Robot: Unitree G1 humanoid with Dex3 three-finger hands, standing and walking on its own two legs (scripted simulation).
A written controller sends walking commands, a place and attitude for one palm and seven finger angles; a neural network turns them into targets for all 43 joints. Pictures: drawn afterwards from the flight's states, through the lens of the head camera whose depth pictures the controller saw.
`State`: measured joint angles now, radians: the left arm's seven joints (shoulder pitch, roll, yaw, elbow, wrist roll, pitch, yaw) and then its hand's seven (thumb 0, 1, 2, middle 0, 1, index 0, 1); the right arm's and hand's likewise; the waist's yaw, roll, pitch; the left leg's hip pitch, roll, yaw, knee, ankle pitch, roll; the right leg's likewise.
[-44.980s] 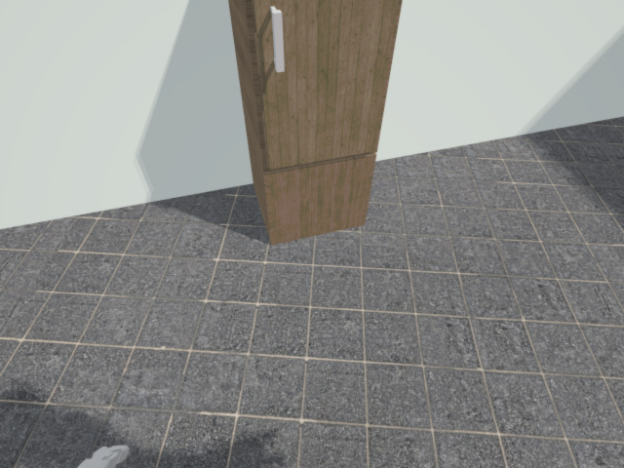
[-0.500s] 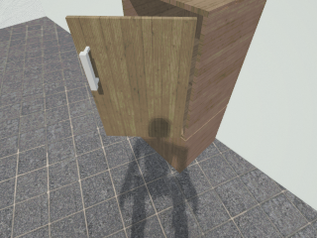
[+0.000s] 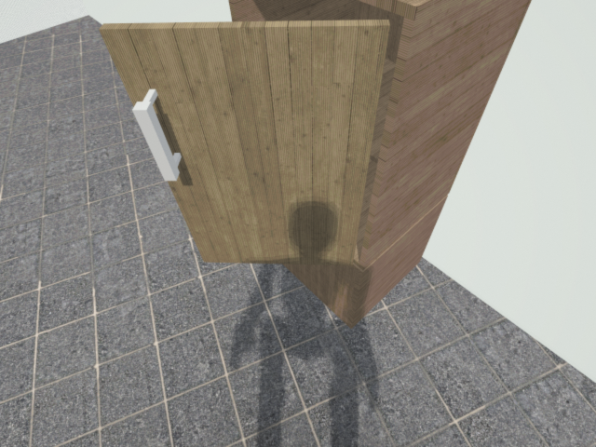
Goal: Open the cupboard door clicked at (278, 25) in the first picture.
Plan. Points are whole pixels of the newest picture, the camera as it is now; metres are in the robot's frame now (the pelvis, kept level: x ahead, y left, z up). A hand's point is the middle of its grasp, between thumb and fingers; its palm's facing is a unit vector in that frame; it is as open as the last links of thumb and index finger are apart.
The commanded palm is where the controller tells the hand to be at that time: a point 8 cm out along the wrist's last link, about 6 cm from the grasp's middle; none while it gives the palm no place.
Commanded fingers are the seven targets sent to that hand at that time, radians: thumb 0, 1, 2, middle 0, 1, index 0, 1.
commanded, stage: shuffle to correct the standing spot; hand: left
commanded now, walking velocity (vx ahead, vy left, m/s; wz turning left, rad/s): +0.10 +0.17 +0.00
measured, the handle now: (161, 136) +0.55 +0.26 +0.10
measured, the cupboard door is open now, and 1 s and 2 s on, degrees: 45 45 45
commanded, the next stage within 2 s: come to a stop and stand still in 0.08 s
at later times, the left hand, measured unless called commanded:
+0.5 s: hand out of the picture +0.08 +0.26 -0.17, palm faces +0.03 -0.97 -0.23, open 7.4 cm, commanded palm none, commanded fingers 0.00 0.90 0.90 -0.20 -0.30 -0.20 -0.30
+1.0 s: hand out of the picture +0.03 +0.18 -0.16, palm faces +0.01 -0.98 -0.20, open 7.3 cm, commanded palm none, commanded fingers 0.00 0.90 0.90 -0.20 -0.30 -0.20 -0.30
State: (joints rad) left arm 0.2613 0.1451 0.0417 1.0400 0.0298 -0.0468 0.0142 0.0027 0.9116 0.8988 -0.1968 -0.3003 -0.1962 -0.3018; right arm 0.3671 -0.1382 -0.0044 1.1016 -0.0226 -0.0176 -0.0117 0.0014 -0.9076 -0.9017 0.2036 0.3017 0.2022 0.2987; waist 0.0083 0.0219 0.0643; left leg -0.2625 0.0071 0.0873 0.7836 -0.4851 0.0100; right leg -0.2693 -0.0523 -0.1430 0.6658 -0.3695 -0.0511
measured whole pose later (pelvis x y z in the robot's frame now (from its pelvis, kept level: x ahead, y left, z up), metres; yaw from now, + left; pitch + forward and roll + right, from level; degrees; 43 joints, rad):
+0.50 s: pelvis +0.05 +0.06 +0.01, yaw -1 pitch +1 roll +1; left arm 0.24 0.21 0.05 1.00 0.03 0.05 0.04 0.00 0.91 0.90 -0.20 -0.30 -0.20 -0.30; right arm 0.12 -0.14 -0.01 0.96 -0.03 -0.01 -0.03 0.00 -0.91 -0.90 0.20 0.30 0.20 0.30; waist 0.03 -0.05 0.09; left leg -0.37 0.03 0.13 0.53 -0.17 0.03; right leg -0.40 -0.03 -0.02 1.06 -0.49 0.01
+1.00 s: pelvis +0.02 +0.00 +0.01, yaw -1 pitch +0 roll +0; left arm 0.30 0.14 0.02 1.03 0.02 0.00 0.03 0.01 0.94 0.90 -0.20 -0.30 -0.20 -0.30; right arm 0.29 -0.16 -0.03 1.09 -0.02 0.03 -0.02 0.00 -0.91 -0.90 0.20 0.30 0.20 0.30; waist -0.01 0.01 0.03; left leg -0.24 0.04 0.05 0.53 -0.28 -0.02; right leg -0.20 0.04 -0.12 0.50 -0.31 -0.08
